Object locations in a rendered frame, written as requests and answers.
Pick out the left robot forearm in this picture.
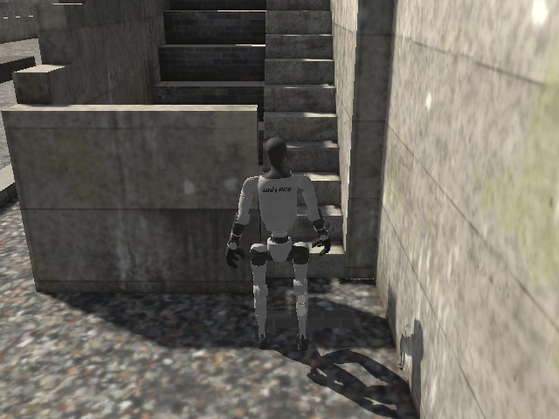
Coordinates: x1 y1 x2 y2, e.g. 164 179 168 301
227 212 245 250

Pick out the left robot foot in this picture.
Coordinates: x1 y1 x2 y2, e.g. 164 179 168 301
255 328 267 349

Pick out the right robot forearm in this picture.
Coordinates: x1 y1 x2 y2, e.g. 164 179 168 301
312 208 328 241

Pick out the right robot hand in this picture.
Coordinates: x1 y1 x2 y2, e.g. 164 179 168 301
312 236 331 256

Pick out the left robot upper arm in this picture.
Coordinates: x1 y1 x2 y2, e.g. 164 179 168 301
236 176 259 225

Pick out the right robot upper arm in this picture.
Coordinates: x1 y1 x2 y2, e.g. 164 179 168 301
295 175 321 221

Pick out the robot left thigh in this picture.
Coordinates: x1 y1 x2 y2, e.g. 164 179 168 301
250 244 268 300

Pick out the left robot hand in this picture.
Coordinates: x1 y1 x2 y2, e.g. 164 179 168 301
225 245 245 269

